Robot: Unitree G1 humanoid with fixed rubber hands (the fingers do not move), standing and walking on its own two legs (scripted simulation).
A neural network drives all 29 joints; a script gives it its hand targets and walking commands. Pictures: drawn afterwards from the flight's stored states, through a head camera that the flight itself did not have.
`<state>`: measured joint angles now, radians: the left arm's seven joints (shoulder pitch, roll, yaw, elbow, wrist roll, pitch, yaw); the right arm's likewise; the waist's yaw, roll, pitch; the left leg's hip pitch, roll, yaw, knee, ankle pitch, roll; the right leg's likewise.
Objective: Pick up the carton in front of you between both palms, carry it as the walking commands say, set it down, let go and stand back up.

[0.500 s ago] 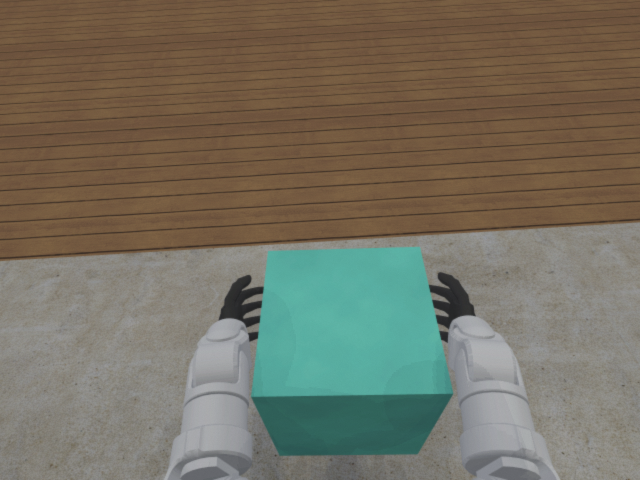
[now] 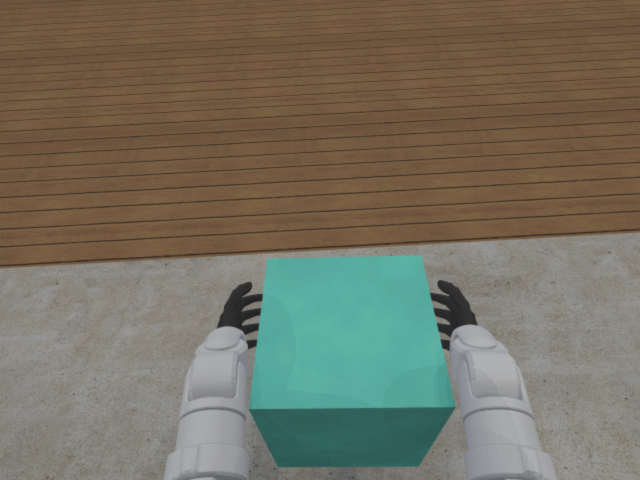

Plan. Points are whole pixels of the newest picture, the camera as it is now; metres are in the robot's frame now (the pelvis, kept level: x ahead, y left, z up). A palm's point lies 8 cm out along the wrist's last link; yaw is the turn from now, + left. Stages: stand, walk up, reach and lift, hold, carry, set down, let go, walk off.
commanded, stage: reach and lift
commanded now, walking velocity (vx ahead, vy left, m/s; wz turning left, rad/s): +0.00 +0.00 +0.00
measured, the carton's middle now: (345, 366) +0.28 +0.00 -0.04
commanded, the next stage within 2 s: hold in 0.18 s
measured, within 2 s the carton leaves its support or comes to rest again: neither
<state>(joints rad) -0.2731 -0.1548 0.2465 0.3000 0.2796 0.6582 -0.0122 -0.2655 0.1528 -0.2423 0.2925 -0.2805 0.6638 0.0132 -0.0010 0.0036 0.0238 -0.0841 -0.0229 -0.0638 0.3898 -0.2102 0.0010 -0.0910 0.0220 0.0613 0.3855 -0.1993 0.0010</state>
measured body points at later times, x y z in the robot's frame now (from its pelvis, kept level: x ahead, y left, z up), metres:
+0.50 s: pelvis -0.01 +0.00 +0.00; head -0.06 +0.00 +0.45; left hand +0.29 +0.15 +0.04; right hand +0.29 -0.15 +0.04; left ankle +0.01 +0.12 -0.74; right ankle +0.01 -0.12 -0.74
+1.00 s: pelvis -0.01 +0.00 +0.00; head -0.05 +0.00 +0.45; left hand +0.29 +0.15 +0.04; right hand +0.29 -0.15 +0.04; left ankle +0.01 +0.12 -0.74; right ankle +0.01 -0.12 -0.74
